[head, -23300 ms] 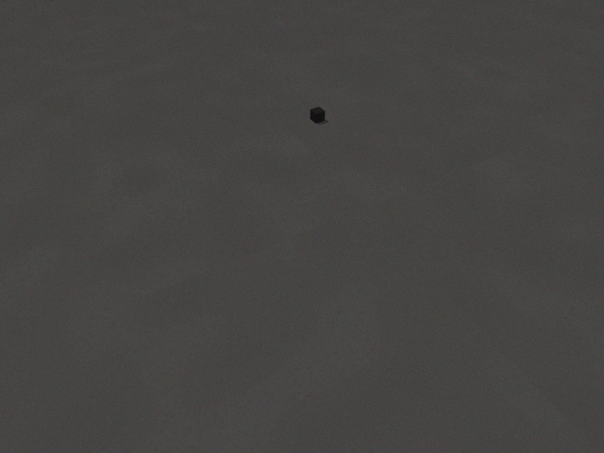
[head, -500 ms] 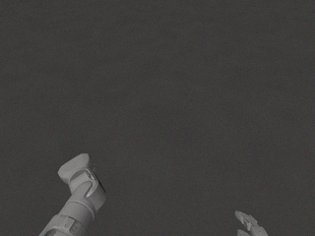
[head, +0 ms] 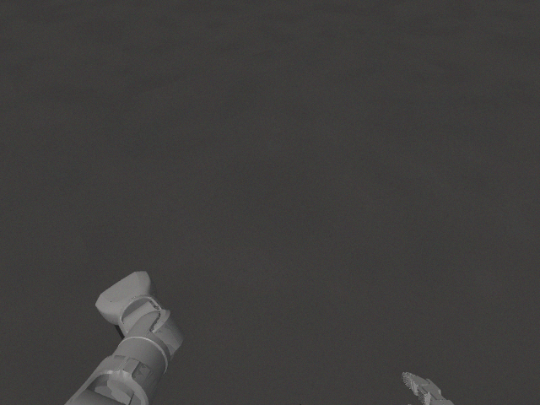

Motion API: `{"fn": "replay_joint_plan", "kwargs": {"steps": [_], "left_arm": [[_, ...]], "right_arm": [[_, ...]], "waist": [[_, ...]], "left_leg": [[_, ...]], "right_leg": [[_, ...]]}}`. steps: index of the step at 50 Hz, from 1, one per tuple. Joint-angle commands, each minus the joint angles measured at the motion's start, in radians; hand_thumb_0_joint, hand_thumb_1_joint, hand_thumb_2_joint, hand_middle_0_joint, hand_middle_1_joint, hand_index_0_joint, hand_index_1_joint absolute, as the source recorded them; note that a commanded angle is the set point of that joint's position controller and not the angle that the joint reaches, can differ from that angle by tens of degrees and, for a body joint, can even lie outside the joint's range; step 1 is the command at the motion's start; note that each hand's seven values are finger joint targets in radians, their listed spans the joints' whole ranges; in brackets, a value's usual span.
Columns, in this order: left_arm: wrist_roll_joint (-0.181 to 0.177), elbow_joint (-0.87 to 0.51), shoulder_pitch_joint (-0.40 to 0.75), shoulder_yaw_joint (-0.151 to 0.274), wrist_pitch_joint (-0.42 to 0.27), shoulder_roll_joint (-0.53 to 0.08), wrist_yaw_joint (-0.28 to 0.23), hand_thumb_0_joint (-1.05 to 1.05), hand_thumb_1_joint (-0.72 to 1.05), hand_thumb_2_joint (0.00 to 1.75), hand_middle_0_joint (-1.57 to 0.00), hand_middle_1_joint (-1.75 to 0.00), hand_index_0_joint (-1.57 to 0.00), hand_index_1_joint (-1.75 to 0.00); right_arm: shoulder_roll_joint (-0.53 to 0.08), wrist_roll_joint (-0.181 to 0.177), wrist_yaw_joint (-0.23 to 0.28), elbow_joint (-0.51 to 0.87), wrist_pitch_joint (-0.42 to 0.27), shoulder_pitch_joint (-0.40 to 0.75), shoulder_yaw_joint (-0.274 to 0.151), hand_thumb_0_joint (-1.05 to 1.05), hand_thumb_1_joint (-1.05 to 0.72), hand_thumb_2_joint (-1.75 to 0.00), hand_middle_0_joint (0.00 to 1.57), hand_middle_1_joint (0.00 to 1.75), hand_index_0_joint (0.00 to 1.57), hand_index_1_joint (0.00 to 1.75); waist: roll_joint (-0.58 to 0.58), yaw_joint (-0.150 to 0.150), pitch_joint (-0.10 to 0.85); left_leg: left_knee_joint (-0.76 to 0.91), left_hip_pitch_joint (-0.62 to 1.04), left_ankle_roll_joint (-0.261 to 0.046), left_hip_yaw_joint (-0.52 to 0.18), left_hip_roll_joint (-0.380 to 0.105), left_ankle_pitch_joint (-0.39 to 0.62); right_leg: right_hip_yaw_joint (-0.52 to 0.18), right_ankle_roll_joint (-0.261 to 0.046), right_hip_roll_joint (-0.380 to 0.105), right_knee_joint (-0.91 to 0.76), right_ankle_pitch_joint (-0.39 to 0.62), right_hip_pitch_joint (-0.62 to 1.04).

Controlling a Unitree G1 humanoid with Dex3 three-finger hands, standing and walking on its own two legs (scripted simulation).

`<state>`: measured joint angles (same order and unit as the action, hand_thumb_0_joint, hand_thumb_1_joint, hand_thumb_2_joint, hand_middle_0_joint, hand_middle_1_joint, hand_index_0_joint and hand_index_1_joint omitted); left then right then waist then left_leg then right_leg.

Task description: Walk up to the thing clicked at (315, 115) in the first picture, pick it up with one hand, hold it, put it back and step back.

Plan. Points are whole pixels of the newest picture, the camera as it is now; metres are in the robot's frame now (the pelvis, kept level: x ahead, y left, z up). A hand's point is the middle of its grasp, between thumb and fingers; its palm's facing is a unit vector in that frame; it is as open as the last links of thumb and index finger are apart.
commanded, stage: crouch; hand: left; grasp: from above
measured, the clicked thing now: (143, 326) +0.29 +0.24 -0.10
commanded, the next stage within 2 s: lower in 1.70 s
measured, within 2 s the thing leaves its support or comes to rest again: neither
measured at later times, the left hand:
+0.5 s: hand (182, 336) +0.36 +0.23 -0.31, palm faces -0.29 -0.28 -0.92, open 9.7 cm
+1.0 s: hand (192, 346) +0.39 +0.24 -0.48, palm faces -0.30 -0.28 -0.91, open 9.7 cm
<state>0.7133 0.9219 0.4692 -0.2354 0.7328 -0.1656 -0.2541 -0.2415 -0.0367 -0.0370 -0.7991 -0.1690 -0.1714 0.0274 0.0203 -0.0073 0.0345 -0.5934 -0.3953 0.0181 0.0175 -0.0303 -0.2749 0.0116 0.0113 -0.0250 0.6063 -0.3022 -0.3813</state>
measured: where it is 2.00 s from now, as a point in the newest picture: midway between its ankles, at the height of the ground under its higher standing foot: outside the picture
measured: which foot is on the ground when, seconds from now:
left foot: down 0.00-1.00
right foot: down 0.00-1.00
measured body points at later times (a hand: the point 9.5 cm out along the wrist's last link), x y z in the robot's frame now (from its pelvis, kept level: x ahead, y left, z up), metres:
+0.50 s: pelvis -0.06 +0.01 -0.18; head +0.12 +0.01 +0.23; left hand +0.37 +0.24 -0.26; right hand -0.01 -0.26 -0.32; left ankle +0.01 +0.13 -0.73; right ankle +0.00 -0.13 -0.73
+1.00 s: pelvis -0.08 +0.01 -0.35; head +0.14 +0.01 +0.05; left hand +0.40 +0.25 -0.43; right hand -0.04 -0.26 -0.48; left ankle +0.01 +0.13 -0.73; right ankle +0.00 -0.13 -0.73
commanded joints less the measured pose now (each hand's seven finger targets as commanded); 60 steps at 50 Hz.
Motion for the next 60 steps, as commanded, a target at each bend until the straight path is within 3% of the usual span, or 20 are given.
{"fn": "replay_joint_plan", "kwargs": {"steps": [1,4,8,12,15,19,21,26,28,31,36,37,38,42,43,48,49,52,55,60], "left_arm": [[0.045,0.003,0.419,0.047,-0.062,-0.129,-0.114,0.00,0.70,0.57,-1.04,-0.64,-1.07,-0.60],[0.052,0.084,0.467,0.088,-0.119,-0.140,-0.176,0.00,0.72,0.59,-1.05,-0.67,-1.09,-0.63],[0.083,0.213,0.526,0.141,-0.178,-0.129,-0.270,0.00,0.72,0.63,-1.10,-0.61,-1.12,-0.59],[0.059,0.294,0.629,0.216,-0.206,-0.192,-0.350,0.00,0.71,0.65,-1.12,-0.58,-1.12,-0.58],[0.043,0.353,0.656,0.261,-0.230,-0.243,-0.375,0.00,0.63,0.66,-1.08,-0.57,-1.08,-0.58],[0.029,0.378,0.732,0.311,-0.242,-0.299,-0.399,0.00,0.57,0.69,-1.03,-0.63,-1.02,-0.63],[0.022,0.379,0.786,0.321,-0.251,-0.312,-0.400,0.00,0.54,0.69,-1.02,-0.63,-1.01,-0.63],[0.036,0.372,0.823,0.356,-0.299,-0.401,-0.380,0.00,0.51,0.64,-1.00,-0.60,-1.00,-0.60],[0.051,0.391,0.828,0.373,-0.313,-0.445,-0.374,0.00,0.50,0.62,-0.99,-0.60,-0.99,-0.60],[0.061,0.438,0.835,0.377,-0.334,-0.451,-0.366,0.00,0.47,0.60,-0.96,-0.60,-0.97,-0.59],[0.085,0.454,0.873,0.387,-0.365,-0.490,-0.346,0.00,0.42,0.61,-0.92,-0.62,-0.93,-0.61],[0.085,0.413,0.887,0.396,-0.372,-0.517,-0.340,0.00,0.43,0.63,-0.93,-0.62,-0.94,-0.62],[0.093,0.441,0.883,0.387,-0.369,-0.495,-0.333,0.00,0.43,0.63,-0.95,-0.62,-0.95,-0.62],[0.131,0.409,0.940,0.399,-0.389,-0.563,-0.311,0.00,0.43,0.60,-0.95,-0.56,-0.95,-0.56],[0.135,0.431,0.906,0.390,-0.390,-0.546,-0.299,0.00,0.43,0.59,-0.95,-0.56,-0.95,-0.56],[0.152,0.415,0.918,0.387,-0.406,-0.549,-0.274,0.00,0.43,0.58,-0.95,-0.55,-0.95,-0.55],[0.149,0.398,0.949,0.401,-0.410,-0.573,-0.279,0.00,0.44,0.57,-0.96,-0.53,-0.96,-0.53],[0.151,0.452,0.933,0.398,-0.411,-0.563,-0.278,0.00,0.42,0.56,-0.94,-0.52,-0.94,-0.52],[0.158,0.482,0.954,0.414,-0.415,-0.589,-0.296,0.00,0.41,0.55,-0.94,-0.52,-0.94,-0.52],[0.170,0.520,1.001,0.423,-0.424,-0.614,-0.303,0.00,0.43,0.54,-0.95,-0.52,-0.95,-0.51]], "right_arm": [[-0.139,0.006,-0.007,0.067,-0.050,-0.033,-0.058,0.00,-0.88,-0.89,0.20,0.30,0.20,0.30],[-0.141,0.022,-0.017,0.044,-0.053,-0.067,-0.073,0.00,-0.88,-0.89,0.20,0.30,0.20,0.30],[-0.147,0.053,-0.045,0.037,-0.052,-0.089,-0.099,0.00,-0.89,-0.89,0.20,0.30,0.20,0.30],[-0.163,0.077,-0.076,0.028,-0.043,-0.102,-0.110,0.00,-0.89,-0.90,0.20,0.30,0.20,0.30],[-0.179,0.087,-0.091,0.026,-0.041,-0.102,-0.118,0.00,-0.89,-0.90,0.20,0.30,0.20,0.30],[-0.192,0.096,-0.099,0.004,-0.037,-0.109,-0.121,0.00,-0.89,-0.90,0.20,0.30,0.20,0.30],[-0.191,0.104,-0.098,-0.012,-0.039,-0.113,-0.122,0.00,-0.90,-0.90,0.20,0.30,0.20,0.30],[-0.182,0.121,-0.094,-0.038,-0.036,-0.124,-0.116,0.00,-0.91,-0.90,0.20,0.30,0.20,0.30],[-0.176,0.128,-0.095,-0.042,-0.036,-0.124,-0.104,0.00,-0.91,-0.90,0.20,0.30,0.20,0.30],[-0.162,0.138,-0.097,-0.048,-0.043,-0.112,-0.091,0.00,-0.91,-0.90,0.20,0.30,0.20,0.30],[-0.180,0.148,-0.112,-0.051,-0.057,-0.129,-0.080,0.00,-0.91,-0.90,0.20,0.30,0.20,0.30],[-0.184,0.148,-0.116,-0.047,-0.060,-0.127,-0.086,0.00,-0.91,-0.90,0.20,0.30,0.20,0.30],[-0.189,0.148,-0.119,-0.055,-0.061,-0.136,-0.086,0.00,-0.91,-0.91,0.20,0.30,0.20,0.30],[-0.211,0.146,-0.122,-0.057,-0.063,-0.136,-0.092,0.00,-0.91,-0.91,0.20,0.30,0.20,0.30],[-0.205,0.148,-0.125,-0.059,-0.063,-0.138,-0.091,0.00,-0.91,-0.90,0.20,0.30,0.20,0.30],[-0.226,0.152,-0.128,-0.061,-0.073,-0.160,-0.093,0.00,-0.91,-0.90,0.20,0.30,0.20,0.30],[-0.228,0.150,-0.127,-0.058,-0.074,-0.163,-0.092,0.00,-0.91,-0.91,0.20,0.30,0.20,0.30],[-0.233,0.158,-0.132,-0.068,-0.079,-0.174,-0.090,0.00,-0.91,-0.90,0.20,0.30,0.20,0.30],[-0.238,0.166,-0.136,-0.074,-0.087,-0.178,-0.083,0.00,-0.91,-0.91,0.20,0.30,0.20,0.30],[-0.243,0.179,-0.149,-0.085,-0.096,-0.179,-0.077,0.00,-0.91,-0.90,0.20,0.30,0.20,0.30]], "waist": [[-0.070,0.061,0.222],[-0.054,0.072,0.261],[-0.018,0.093,0.387],[0.063,0.104,0.522],[0.057,0.116,0.578],[0.072,0.134,0.729],[0.096,0.163,0.763],[0.120,0.187,0.813],[0.122,0.201,0.784],[0.142,0.218,0.749],[0.162,0.231,0.784],[0.182,0.216,0.818],[0.182,0.227,0.826],[0.237,0.222,0.822],[0.204,0.234,0.805],[0.214,0.235,0.824],[0.217,0.233,0.827],[0.191,0.251,0.776],[0.200,0.240,0.791],[0.210,0.261,0.747]], "left_leg": [[-0.014,0.009,-0.020,0.025,0.030,0.148],[-0.154,-0.141,-0.016,0.034,0.029,0.118],[-0.372,-0.325,0.002,0.029,0.019,0.111],[-0.541,-0.486,0.012,0.007,0.012,0.102],[-0.628,-0.638,0.008,-0.009,0.010,0.012],[-0.729,-0.743,0.004,-0.010,0.006,-0.053],[-0.774,-0.777,0.003,-0.017,0.002,-0.089],[-0.917,-0.891,-0.008,-0.025,-0.004,-0.109],[-0.970,-0.959,-0.015,-0.029,-0.006,-0.147],[-1.041,-1.033,-0.018,-0.040,-0.006,-0.212],[-1.154,-1.127,-0.025,-0.040,-0.007,-0.212],[-1.166,-1.124,-0.024,-0.040,-0.008,-0.201],[-1.183,-1.116,-0.023,-0.043,-0.009,-0.198],[-1.225,-1.155,-0.020,-0.053,-0.010,-0.257],[-1.238,-1.168,-0.024,-0.053,-0.008,-0.262],[-1.294,-1.189,-0.022,-0.058,-0.008,-0.231],[-1.308,-1.205,-0.024,-0.055,-0.008,-0.222],[-1.341,-1.253,-0.028,-0.051,-0.005,-0.236],[-1.370,-1.286,-0.026,-0.042,-0.002,-0.222],[-1.428,-1.331,-0.031,-0.035,-0.002,-0.233]], "right_leg": [[-0.001,-0.020,0.042,-0.019,0.178,-0.017],[-0.014,-0.024,0.038,0.098,0.161,-0.142],[-0.009,-0.038,0.047,0.326,0.151,-0.350],[0.011,-0.051,0.057,0.501,0.135,-0.536],[0.030,-0.054,0.068,0.595,0.051,-0.652],[0.034,-0.044,0.067,0.689,0.005,-0.711],[0.040,-0.042,0.068,0.729,-0.030,-0.772],[0.055,-0.039,0.065,0.849,-0.052,-0.884],[0.055,-0.036,0.062,0.890,-0.092,-0.950],[0.061,-0.038,0.060,0.950,-0.178,-1.080],[0.064,-0.031,0.059,1.048,-0.167,-1.157],[0.065,-0.033,0.061,1.069,-0.163,-1.159],[0.073,-0.033,0.061,1.083,-0.153,-1.183],[0.084,-0.041,0.061,1.144,-0.221,-1.276],[0.084,-0.037,0.062,1.148,-0.226,-1.277],[0.094,-0.038,0.057,1.223,-0.187,-1.329],[0.091,-0.038,0.057,1.229,-0.172,-1.327],[0.089,-0.034,0.057,1.250,-0.181,-1.364],[0.090,-0.035,0.059,1.287,-0.171,-1.377],[0.088,-0.032,0.062,1.322,-0.181,-1.429]]}}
